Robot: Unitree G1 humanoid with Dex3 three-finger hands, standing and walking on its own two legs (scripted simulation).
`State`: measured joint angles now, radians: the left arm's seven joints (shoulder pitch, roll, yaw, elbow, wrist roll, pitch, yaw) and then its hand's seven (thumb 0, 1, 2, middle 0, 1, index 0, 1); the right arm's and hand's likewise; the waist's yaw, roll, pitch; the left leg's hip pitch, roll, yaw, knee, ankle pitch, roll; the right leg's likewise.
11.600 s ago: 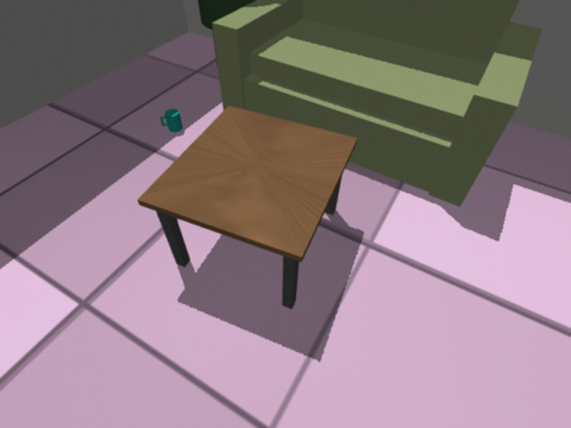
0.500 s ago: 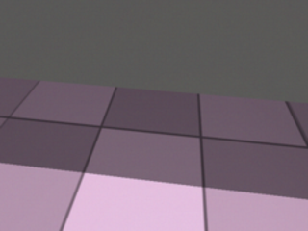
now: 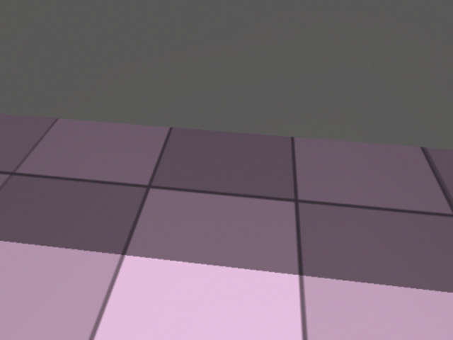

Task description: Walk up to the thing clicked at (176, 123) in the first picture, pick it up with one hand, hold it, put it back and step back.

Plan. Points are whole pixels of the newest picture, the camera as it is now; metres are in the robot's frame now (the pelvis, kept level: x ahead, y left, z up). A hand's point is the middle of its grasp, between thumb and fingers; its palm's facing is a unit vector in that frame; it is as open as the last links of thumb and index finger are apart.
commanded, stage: stand
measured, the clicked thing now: out of the picture +0.48 -1.39 -0.73
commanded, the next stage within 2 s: walk up in 0.28 s
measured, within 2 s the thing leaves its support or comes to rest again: neither
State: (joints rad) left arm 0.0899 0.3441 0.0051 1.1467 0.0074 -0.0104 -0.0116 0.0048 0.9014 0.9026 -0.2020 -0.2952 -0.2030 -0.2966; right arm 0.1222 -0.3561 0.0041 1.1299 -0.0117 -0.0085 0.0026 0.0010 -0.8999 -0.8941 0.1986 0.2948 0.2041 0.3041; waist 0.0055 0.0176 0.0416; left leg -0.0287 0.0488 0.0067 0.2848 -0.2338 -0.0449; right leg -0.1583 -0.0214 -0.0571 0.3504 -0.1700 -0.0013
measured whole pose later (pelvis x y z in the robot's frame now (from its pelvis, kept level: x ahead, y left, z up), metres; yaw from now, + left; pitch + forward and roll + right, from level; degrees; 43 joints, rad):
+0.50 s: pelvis +0.02 +0.02 -0.01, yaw +2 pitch -2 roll -2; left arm 0.21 0.40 0.08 1.02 0.05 -0.04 -0.07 0.00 0.90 0.90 -0.21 -0.30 -0.21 -0.30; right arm 0.20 -0.42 -0.08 1.04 -0.04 -0.02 0.07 0.00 -0.90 -0.89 0.20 0.29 0.20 0.30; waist 0.04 0.02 0.05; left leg -0.30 0.07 0.01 0.69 -0.48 0.04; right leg -0.15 -0.03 -0.08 0.45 -0.28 -0.02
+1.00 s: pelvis +0.22 +0.01 -0.03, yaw -1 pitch -4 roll +1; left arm 0.13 0.39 0.07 0.90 0.01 -0.06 -0.08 0.01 0.90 0.90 -0.20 -0.29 -0.20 -0.30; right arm 0.35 -0.40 -0.06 0.92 -0.01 -0.04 0.03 0.00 -0.90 -0.89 0.20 0.30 0.21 0.30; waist -0.03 0.03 0.12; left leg -0.09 0.07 0.03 0.92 -0.50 0.02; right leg -0.38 -0.04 -0.06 0.66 -0.21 -0.02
